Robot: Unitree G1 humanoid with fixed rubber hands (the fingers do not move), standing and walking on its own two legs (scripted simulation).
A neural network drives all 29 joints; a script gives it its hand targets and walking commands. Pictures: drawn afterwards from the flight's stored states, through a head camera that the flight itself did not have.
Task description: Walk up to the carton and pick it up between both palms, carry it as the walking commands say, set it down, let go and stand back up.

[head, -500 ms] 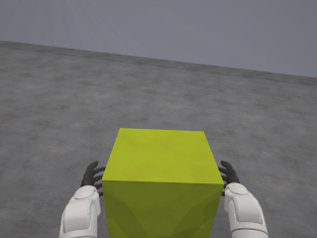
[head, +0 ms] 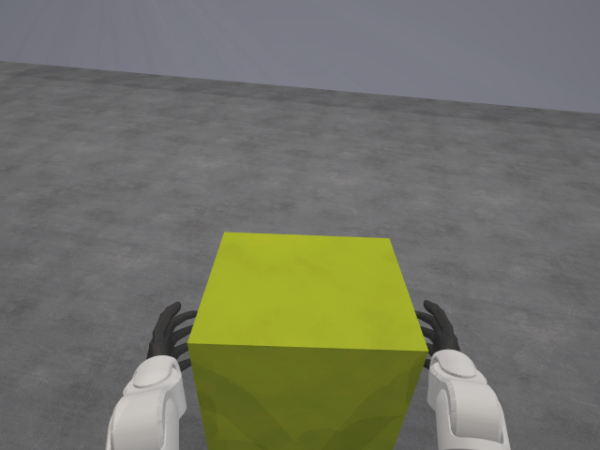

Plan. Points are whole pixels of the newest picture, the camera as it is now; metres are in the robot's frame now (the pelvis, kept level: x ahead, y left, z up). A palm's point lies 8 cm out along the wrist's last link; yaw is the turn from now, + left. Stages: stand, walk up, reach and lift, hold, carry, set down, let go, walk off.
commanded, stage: carry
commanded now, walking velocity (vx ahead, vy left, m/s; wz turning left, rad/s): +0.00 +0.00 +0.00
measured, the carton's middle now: (303, 343) +0.34 +0.01 -0.06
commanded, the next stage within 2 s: none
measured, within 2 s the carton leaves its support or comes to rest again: neither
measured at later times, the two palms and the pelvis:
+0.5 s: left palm (178, 362) +0.25 +0.18 +0.03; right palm (451, 366) +0.25 -0.18 +0.03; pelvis -0.03 +0.00 +0.00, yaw -1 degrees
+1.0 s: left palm (209, 353) +0.26 +0.14 +0.04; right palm (484, 369) +0.25 -0.22 +0.03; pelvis -0.01 -0.02 +0.00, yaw -1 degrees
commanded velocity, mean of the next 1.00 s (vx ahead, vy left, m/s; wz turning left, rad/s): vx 0.00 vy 0.00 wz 0.00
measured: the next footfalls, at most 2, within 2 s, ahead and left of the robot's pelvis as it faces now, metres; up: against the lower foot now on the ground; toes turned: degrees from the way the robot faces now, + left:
none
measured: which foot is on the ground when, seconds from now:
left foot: down 0.00-1.00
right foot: down 0.00-1.00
